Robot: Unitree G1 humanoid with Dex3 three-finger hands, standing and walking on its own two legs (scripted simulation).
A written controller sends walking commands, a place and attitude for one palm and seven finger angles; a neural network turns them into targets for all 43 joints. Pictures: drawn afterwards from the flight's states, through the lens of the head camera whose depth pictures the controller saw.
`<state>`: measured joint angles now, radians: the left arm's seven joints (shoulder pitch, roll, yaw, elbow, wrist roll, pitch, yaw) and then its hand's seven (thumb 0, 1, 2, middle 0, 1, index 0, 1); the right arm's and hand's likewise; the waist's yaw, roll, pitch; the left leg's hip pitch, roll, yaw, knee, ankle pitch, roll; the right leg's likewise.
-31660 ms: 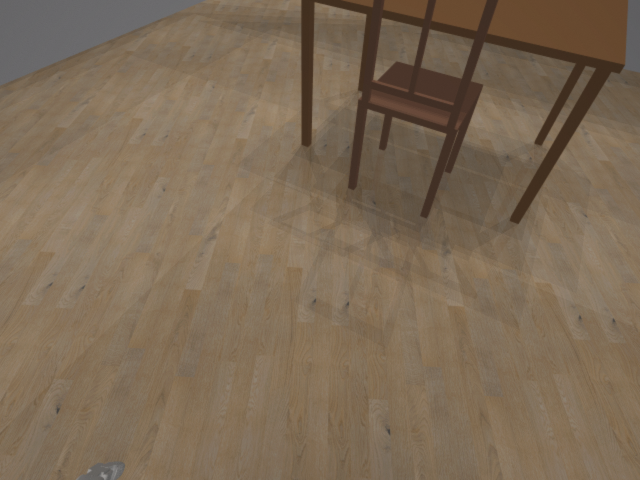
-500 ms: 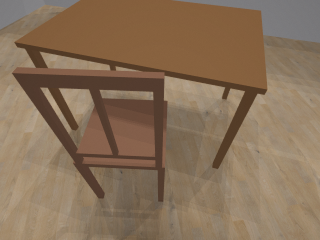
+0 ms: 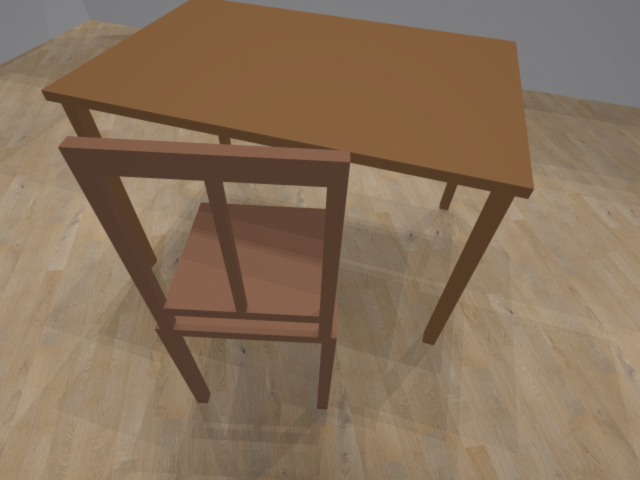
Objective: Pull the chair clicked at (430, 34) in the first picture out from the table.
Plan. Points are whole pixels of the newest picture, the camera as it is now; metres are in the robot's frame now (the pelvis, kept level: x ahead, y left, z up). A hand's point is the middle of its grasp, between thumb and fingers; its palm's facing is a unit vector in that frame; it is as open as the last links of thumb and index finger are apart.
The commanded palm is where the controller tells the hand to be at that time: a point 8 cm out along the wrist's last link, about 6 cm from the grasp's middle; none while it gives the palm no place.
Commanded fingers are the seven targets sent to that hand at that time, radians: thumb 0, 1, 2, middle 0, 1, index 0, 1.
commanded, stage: look again from close up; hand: left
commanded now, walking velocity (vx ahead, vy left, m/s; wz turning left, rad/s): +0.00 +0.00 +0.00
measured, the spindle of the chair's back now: (230, 255) +0.47 +0.19 -0.05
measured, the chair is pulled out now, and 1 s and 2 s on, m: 0.19 0.19 0.19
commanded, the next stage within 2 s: raise the hand toward the chair's back in 0.78 s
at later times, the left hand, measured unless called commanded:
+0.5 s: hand out of the picture +0.02 +0.15 -0.18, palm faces +0.00 -0.99 -0.17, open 7.4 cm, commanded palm none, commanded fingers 0.00 0.90 0.90 -0.20 -0.30 -0.20 -0.30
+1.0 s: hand out of the picture +0.12 +0.18 -0.10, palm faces +0.24 -0.95 -0.21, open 7.4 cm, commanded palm +0.12 +0.21 -0.07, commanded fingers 0.00 0.74 0.83 -0.18 -0.27 -0.18 -0.27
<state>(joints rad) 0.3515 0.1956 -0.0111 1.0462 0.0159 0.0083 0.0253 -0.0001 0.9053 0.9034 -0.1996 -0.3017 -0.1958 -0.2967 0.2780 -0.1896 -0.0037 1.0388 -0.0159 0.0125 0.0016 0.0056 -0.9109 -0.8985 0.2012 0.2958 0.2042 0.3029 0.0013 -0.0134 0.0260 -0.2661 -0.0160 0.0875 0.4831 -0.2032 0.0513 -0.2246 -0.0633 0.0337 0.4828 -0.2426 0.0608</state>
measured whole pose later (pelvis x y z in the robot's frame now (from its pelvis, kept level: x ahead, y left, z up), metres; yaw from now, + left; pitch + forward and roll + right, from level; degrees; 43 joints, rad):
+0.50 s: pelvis +0.01 -0.01 +0.00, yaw -1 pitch -2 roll +0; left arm 0.30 0.15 -0.02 1.10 0.01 -0.02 0.04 0.00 0.91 0.90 -0.20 -0.30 -0.20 -0.30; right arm 0.25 -0.15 0.01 1.13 -0.01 -0.01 -0.01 0.01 -0.92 -0.90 0.20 0.30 0.20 0.30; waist 0.00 -0.02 0.03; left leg -0.21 0.00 0.09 0.45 -0.21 0.04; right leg -0.17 -0.05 0.04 0.45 -0.25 0.05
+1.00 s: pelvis +0.02 -0.01 +0.00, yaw +1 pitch -1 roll +1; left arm 0.51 0.19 0.02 0.34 -0.12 0.02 0.12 0.03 0.93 0.89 -0.20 -0.30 -0.20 -0.29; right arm 0.36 -0.18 0.01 0.93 0.04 -0.20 -0.06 0.02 -0.92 -0.90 0.20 0.30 0.21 0.30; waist -0.01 -0.03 0.00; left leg -0.27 -0.02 0.07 0.52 -0.24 0.03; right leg -0.24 -0.07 0.00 0.56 -0.32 0.02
